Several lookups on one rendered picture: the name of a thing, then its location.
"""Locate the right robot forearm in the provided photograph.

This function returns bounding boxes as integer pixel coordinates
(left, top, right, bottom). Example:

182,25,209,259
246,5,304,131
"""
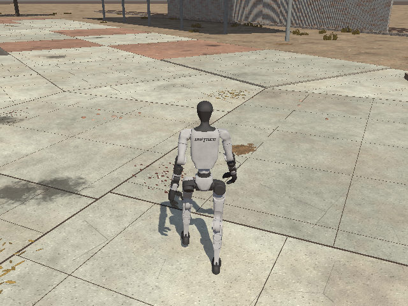
227,152,237,175

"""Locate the robot torso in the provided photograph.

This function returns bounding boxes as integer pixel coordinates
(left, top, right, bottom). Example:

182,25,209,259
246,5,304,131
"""
190,126,220,191

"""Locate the left robot foot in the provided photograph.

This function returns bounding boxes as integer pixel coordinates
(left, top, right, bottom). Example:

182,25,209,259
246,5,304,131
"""
181,231,190,245

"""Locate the robot right hand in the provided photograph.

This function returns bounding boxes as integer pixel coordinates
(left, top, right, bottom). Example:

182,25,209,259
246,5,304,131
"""
222,172,237,184

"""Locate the robot left hand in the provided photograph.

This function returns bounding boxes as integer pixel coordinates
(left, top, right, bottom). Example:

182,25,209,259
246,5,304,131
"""
168,189,184,209

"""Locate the robot left upper arm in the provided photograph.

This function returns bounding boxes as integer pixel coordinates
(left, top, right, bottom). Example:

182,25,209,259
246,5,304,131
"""
177,128,192,165

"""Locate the left robot forearm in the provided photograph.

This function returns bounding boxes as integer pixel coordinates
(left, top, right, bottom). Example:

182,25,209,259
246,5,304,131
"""
170,156,183,191

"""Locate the robot right upper arm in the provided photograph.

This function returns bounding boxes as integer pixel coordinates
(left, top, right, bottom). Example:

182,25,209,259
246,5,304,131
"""
218,128,234,162

